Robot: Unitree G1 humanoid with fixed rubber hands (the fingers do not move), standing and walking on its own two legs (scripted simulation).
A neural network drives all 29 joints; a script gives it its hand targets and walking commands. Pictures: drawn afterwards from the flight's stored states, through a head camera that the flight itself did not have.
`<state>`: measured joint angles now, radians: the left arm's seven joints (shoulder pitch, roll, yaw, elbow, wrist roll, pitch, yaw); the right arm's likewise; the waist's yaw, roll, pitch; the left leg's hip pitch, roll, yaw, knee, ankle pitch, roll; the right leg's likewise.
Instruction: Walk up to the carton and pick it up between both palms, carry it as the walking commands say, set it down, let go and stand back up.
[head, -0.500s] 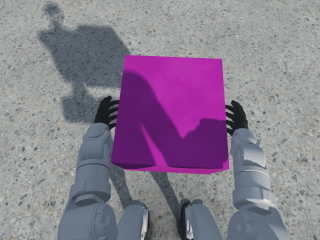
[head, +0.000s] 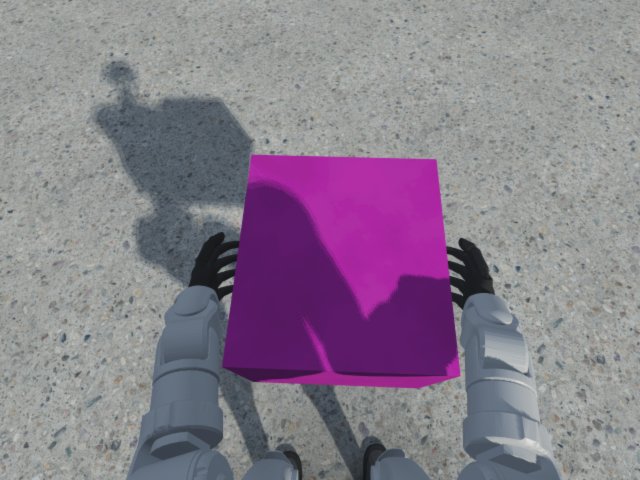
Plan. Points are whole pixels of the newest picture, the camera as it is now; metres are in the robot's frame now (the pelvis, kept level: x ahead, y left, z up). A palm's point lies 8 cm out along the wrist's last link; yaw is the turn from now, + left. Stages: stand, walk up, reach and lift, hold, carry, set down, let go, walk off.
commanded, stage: reach and lift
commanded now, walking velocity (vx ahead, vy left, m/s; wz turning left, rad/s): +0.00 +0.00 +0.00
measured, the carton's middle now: (339, 277) +0.40 +0.00 -0.10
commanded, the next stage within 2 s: hold in 1.88 s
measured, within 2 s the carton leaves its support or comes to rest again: neither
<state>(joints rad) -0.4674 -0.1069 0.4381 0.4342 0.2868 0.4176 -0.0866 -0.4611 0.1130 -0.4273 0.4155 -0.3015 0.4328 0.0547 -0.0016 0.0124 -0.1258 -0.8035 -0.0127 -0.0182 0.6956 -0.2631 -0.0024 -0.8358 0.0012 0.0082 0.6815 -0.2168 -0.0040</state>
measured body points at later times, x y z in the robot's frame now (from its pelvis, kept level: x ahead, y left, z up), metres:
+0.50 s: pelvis +0.02 +0.00 +0.03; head +0.05 +0.00 +0.48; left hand +0.34 +0.18 +0.03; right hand +0.34 -0.18 +0.03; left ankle +0.03 +0.12 -0.71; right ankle +0.05 -0.12 -0.71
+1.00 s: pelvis +0.02 +0.00 +0.04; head -0.01 +0.00 +0.49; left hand +0.33 +0.17 +0.08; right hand +0.32 -0.18 +0.08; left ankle +0.03 +0.12 -0.71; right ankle +0.05 -0.12 -0.71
